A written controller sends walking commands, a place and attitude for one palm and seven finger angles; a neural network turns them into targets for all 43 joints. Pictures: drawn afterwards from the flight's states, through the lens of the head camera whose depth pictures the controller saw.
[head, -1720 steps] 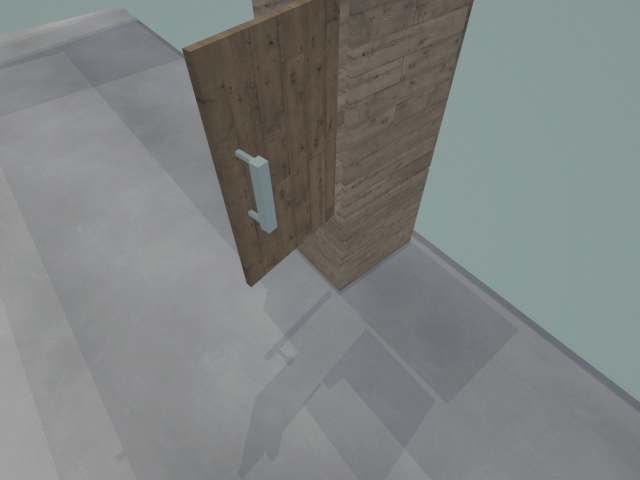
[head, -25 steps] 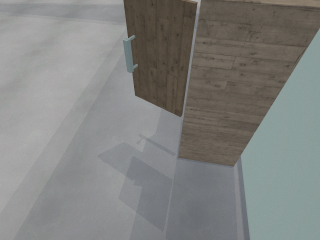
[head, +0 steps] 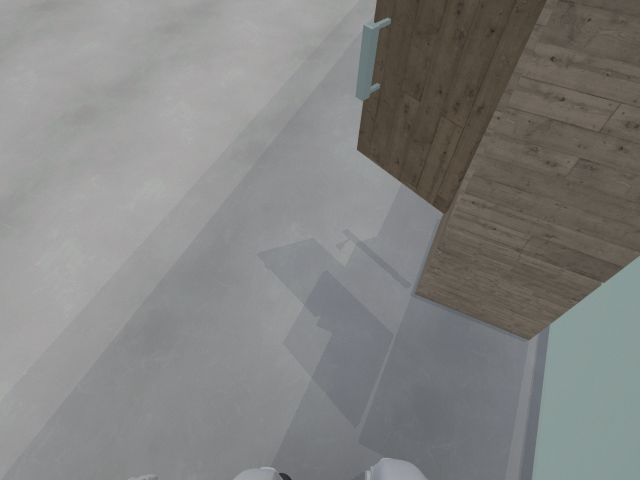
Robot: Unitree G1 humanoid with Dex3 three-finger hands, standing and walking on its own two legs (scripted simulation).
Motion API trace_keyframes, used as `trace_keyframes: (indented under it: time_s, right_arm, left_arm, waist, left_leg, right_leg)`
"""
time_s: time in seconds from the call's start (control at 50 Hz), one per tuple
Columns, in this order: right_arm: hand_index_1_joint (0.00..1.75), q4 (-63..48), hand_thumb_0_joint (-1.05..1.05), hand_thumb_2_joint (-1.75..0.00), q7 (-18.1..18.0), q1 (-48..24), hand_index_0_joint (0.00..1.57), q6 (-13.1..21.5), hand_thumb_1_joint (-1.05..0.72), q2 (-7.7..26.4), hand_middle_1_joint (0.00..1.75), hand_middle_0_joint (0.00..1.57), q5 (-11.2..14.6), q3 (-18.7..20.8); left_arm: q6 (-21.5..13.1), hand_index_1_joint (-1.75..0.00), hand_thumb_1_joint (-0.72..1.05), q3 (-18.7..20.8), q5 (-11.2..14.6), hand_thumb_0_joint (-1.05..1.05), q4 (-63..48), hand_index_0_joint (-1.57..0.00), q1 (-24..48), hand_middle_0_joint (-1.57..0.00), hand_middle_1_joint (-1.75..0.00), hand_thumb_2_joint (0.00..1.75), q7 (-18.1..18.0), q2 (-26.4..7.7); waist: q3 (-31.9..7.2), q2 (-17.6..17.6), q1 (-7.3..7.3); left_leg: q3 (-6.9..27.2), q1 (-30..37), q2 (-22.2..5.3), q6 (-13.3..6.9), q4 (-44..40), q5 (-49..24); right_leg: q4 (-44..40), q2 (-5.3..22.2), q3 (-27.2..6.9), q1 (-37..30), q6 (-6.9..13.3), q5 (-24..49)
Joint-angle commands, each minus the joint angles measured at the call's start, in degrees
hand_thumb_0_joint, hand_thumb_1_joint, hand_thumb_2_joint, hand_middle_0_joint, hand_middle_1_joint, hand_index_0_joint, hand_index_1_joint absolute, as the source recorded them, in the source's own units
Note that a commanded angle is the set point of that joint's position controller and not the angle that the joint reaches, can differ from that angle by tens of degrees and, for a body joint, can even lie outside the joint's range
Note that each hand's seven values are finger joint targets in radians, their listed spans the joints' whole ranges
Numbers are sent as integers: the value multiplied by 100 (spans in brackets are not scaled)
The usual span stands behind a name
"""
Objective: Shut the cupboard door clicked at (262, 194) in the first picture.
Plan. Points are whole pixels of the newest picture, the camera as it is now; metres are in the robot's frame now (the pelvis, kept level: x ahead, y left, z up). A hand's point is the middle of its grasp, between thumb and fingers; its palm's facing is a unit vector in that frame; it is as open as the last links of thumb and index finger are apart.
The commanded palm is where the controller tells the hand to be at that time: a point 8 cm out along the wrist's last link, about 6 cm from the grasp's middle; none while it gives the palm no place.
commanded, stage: walk to a spot facing it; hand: left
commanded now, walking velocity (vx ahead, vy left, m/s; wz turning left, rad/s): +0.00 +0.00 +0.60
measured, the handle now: (373, 60) +0.96 -0.09 -0.02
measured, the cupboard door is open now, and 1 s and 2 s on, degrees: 67 67 67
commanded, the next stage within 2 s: turn to face it in 1.88 s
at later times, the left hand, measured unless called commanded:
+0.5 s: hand out of the picture -0.01 +0.20 -0.18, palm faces +0.36 -0.90 -0.26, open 7.4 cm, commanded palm none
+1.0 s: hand out of the picture -0.02 +0.14 -0.15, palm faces +0.66 -0.71 -0.25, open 7.4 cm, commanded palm none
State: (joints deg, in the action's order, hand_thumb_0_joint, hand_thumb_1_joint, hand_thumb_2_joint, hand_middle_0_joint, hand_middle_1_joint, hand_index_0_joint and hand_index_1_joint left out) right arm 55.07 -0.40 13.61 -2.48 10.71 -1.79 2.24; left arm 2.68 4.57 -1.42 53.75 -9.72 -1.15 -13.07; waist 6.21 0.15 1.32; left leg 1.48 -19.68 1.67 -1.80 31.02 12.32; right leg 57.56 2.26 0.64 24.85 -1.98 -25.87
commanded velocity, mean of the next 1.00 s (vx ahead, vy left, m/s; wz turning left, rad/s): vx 0.17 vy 0.00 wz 0.60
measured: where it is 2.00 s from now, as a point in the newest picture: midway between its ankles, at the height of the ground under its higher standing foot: (216, 400)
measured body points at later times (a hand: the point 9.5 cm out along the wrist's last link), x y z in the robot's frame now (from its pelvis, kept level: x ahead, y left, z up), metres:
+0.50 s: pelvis +0.00 -0.02 -0.01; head +0.05 +0.01 +0.43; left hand -0.03 +0.25 -0.16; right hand +0.18 -0.24 -0.15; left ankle -0.05 +0.10 -0.74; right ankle +0.01 -0.16 -0.72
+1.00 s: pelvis +0.10 -0.01 +0.01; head +0.15 +0.01 +0.46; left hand -0.06 +0.18 -0.13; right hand +0.32 -0.14 -0.14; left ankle +0.04 +0.13 -0.66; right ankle +0.10 -0.13 -0.73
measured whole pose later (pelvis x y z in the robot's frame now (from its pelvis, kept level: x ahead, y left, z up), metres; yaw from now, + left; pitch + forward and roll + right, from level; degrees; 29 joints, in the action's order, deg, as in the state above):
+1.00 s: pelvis +0.10 -0.01 +0.01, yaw +41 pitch +1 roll +2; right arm 52.9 3.2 9.2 -3.1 13.1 -1.4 4.3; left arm -3.6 3.2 -2.1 54.6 -20.3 -0.8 -9.2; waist 4.8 -0.5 0.2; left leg -3.0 -33.7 -3.2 0.9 58.6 15.9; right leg 21.4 5.6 15.2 3.6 -0.1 -18.6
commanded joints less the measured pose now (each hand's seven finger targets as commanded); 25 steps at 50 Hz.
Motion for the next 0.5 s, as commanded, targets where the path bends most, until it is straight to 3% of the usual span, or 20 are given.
trace_keyframes:
  time_s: [0.0, 0.06, 0.08, 0.1, 0.12, 0.14, 0.16, 0.18, 0.2, 0.22, 0.26, 0.32, 0.36, 0.38, 0.4, 0.42, 0.44, 0.46, 0.48]
  right_arm:
    - [30, -375, 0, -90, -105, 208, 20, 87, -90, 1331, 30, 20, -36, 346]
    - [30, -526, 0, -90, -62, -118, 20, 9, -90, 1316, 30, 20, -31, 399]
    - [30, -593, 0, -90, -54, -244, 20, -1, -90, 1287, 30, 20, 3, 401]
    - [30, -680, 0, -90, -32, -374, 20, -17, -90, 1120, 30, 20, 50, 405]
    - [30, -766, 0, -90, 9, -284, 20, -34, -90, 792, 30, 20, 101, 380]
    - [30, -861, 0, -90, 38, -356, 20, -20, -90, 672, 30, 20, 66, 390]
    - [30, -836, 0, -90, 93, -221, 20, -72, -90, 824, 30, 20, 2, 430]
    - [30, -794, 0, -90, 88, -137, 20, -108, -90, 736, 30, 20, 14, 449]
    - [30, -741, 0, -90, 134, -186, 20, -101, -90, 788, 30, 20, 17, 417]
    - [30, -722, 0, -90, 173, -134, 20, -93, -90, 736, 30, 20, 39, 397]
    - [30, -772, 0, -90, 204, -272, 20, -80, -90, 627, 30, 20, 89, 320]
    - [30, -919, 0, -90, 218, -682, 20, -21, -90, 521, 30, 20, 115, 238]
    - [30, -934, 0, -90, 202, -588, 20, 15, -90, 545, 30, 20, 125, 221]
    - [30, -910, 0, -90, 203, -517, 20, 24, -90, 606, 30, 20, 122, 229]
    - [30, -855, 0, -90, 193, -301, 20, 51, -90, 740, 30, 20, 103, 245]
    - [30, -787, 0, -90, 188, 4, 20, 110, -90, 1114, 30, 20, 68, 330]
    - [30, -748, 0, -90, 137, 280, 20, 127, -90, 1784, 30, 20, 15, 486]
    - [30, -614, 0, -90, 88, 682, 20, 68, -90, 1867, 30, 20, -16, 494]
    - [30, -566, 0, -90, 3, 768, 20, 112, -90, 1768, 30, 20, -40, 468]
  left_arm:
    - [-149, -30, 90, 46, 39, 0, -578, -20, -32, -20, -30, 90, -6, -375]
    - [-135, -30, 90, 67, 44, 0, -559, -20, -416, -20, -30, 90, -28, -408]
    - [-166, -30, 90, 88, 42, 0, -516, -20, -712, -20, -30, 90, -32, -513]
    - [-201, -30, 90, 142, 25, 0, -474, -20, -960, -20, -30, 90, -57, -654]
    - [-247, -30, 90, 237, -66, 0, -545, -20, -975, -20, -30, 90, -99, -1118]
    - [-226, -30, 90, 241, -85, 0, -669, -20, -691, -20, -30, 90, -114, -1436]
    - [-213, -30, 90, 200, -43, 0, -801, -20, -270, -20, -30, 90, -119, -1350]
    - [-235, -30, 90, 202, -40, 0, -871, -20, -8, -20, -30, 90, -163, -1077]
    - [-264, -30, 90, 138, -45, 0, -893, -20, 179, -20, -30, 90, -153, -912]
    - [-292, -30, 90, 105, -53, 0, -906, -20, 290, -20, -30, 90, -144, -811]
    - [-320, -30, 90, 131, -65, 0, -853, -20, 70, -20, -30, 90, -139, -899]
    - [-297, -30, 90, 226, -77, 0, -684, -20, -470, -20, -30, 90, -122, -1163]
    - [-281, -30, 90, 257, -64, 0, -624, -20, -575, -20, -30, 90, -107, -1226]
    - [-271, -30, 90, 253, -47, 0, -595, -20, -597, -20, -30, 90, -91, -1235]
    - [-249, -30, 90, 262, -4, 0, -617, -20, -571, -20, -30, 90, -77, -1205]
    - [-216, -30, 90, 231, 39, 0, -679, -20, -638, -20, -30, 90, -59, -1034]
    - [-195, -30, 90, 115, 67, 0, -909, -20, -616, -20, -30, 90, -12, -613]
    - [-172, -30, 90, 42, 5, 0, -1132, -20, -157, -20, -30, 90, -28, -585]
    - [-156, -30, 90, 45, 7, 0, -1178, -20, 167, -20, -30, 90, -47, -558]
  waist:
    - [-933, -741, 65]
    - [-830, -954, -115]
    - [-925, -838, -267]
    - [-910, -534, -397]
    - [-766, 736, -420]
    - [-514, 1483, -415]
    - [-465, 835, -143]
    - [-532, 1003, 37]
    - [-255, 1119, 87]
    - [-280, 1069, 193]
    - [-513, 1077, 69]
    - [-655, 1054, -273]
    - [-836, 1117, -257]
    - [-835, 1107, -226]
    - [-943, 912, -93]
    - [-1234, -6, 61]
    - [-1351, -1835, 209]
    - [-1262, -1449, 456]
    - [-1294, -1523, 489]
  left_leg:
    - [1952, 868, -1385, -785, -1232, -1000]
    - [1949, 151, -1111, -613, -1149, -468]
    - [1887, -157, -929, -493, -943, -275]
    - [1692, -751, -637, -258, -632, 324]
    - [1032, -1725, 61, 168, 565, 1356]
    - [275, -1801, 455, 397, 2415, 2044]
    - [440, -1453, 108, 325, 3505, 1896]
    - [444, -1547, 17, 327, 3963, 1748]
    - [334, -1531, -219, 380, 4138, 1457]
    - [181, -1390, -273, 449, 3980, 1281]
    - [-134, -1014, -275, 510, 3073, 1388]
    - [-488, -687, -200, 486, 1759, 1513]
    - [-602, -372, -139, 434, 949, 1239]
    - [-676, -94, -112, 416, 473, 912]
    - [-595, 477, -144, 370, -187, 306]
    - [86, 1474, -691, 165, -733, -1183]
    - [2005, 2316, -2230, -615, -706, -3760]
    - [2117, 2071, -2526, -1115, -762, -3371]
    - [2231, 2035, -2270, -1146, -811, -2677]
  right_leg:
    - [-704, -94, -38, 74, -71, -15]
    - [-1748, -288, 93, -796, -39, 307]
    - [-2417, -332, 99, -1374, -34, 718]
    - [-3281, -91, -53, -2049, 26, 988]
    - [-4252, 1147, -1517, -2447, 466, 16]
    - [-4763, 2473, -2633, -1613, 1108, -116]
    - [-4609, 2439, -2221, -822, 1273, -183]
    - [-4419, 2134, -2057, -860, 1186, 342]
    - [-4159, 1868, -1411, -787, 1147, 1122]
    - [-3890, 1637, -746, -876, 1062, 1994]
    - [-3524, 1567, -191, -1285, 972, 3221]
    - [-3106, 1683, -21, -1911, 922, 4204]
    - [-2811, 1708, 65, -2118, 824, 4399]
    - [-2623, 1657, 229, -2062, 686, 4299]
    - [-2270, 1595, 379, -1753, 490, 3983]
    - [-1428, 1297, 725, -997, 154, 3001]
    - [-279, 500, 918, 561, -264, -506]
    - [318, 396, 378, 732, -149, -1293]
    - [642, 374, 136, 1040, -140, -1109]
